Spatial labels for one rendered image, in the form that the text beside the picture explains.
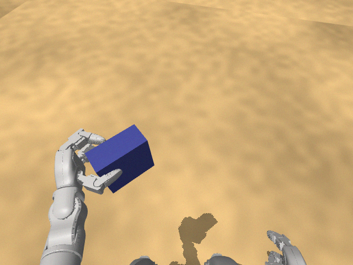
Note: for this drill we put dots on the left robot arm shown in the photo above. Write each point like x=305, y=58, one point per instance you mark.
x=66, y=238

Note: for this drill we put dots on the carton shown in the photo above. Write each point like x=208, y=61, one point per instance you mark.
x=128, y=150

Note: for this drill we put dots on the right robot hand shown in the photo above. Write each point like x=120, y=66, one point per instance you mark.
x=291, y=254

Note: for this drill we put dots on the left robot hand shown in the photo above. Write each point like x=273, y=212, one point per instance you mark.
x=70, y=168

